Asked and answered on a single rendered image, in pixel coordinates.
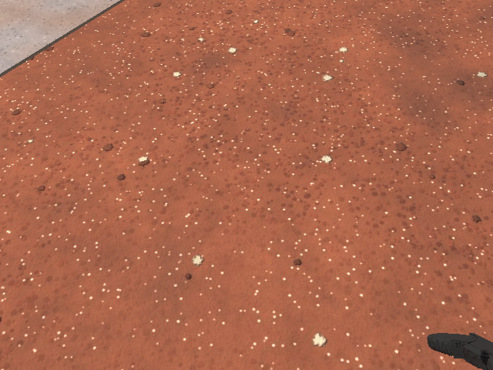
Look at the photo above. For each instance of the robot right hand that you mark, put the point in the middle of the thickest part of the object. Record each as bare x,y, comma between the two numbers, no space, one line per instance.
473,348

